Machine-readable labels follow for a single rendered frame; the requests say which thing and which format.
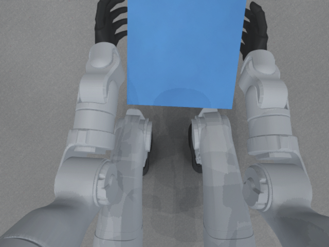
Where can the robot left upper arm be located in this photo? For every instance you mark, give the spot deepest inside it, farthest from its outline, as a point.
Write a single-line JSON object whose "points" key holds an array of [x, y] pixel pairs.
{"points": [[83, 186]]}

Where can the robot left thigh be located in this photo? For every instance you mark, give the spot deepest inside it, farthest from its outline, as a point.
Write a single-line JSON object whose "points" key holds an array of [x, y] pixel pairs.
{"points": [[120, 224]]}

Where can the right robot shin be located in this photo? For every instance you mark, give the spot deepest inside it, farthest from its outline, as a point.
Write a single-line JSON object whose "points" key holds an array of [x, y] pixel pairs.
{"points": [[225, 121]]}

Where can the robot right upper arm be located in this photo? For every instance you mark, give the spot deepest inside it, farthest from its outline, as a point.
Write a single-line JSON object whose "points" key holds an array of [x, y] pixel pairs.
{"points": [[282, 194]]}

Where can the carton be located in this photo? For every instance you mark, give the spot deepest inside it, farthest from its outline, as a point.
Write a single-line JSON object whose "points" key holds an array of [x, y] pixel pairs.
{"points": [[183, 53]]}

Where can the right robot forearm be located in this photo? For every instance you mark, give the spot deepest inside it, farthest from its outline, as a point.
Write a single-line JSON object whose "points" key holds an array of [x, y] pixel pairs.
{"points": [[267, 110]]}

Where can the left robot forearm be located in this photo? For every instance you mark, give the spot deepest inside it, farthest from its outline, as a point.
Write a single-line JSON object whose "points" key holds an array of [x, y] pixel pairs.
{"points": [[96, 106]]}

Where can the robot left hand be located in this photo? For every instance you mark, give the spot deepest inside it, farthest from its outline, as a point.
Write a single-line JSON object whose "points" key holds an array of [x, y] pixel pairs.
{"points": [[105, 28]]}

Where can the robot right hand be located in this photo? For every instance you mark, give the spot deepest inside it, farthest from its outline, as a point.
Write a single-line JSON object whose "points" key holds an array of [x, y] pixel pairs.
{"points": [[256, 36]]}

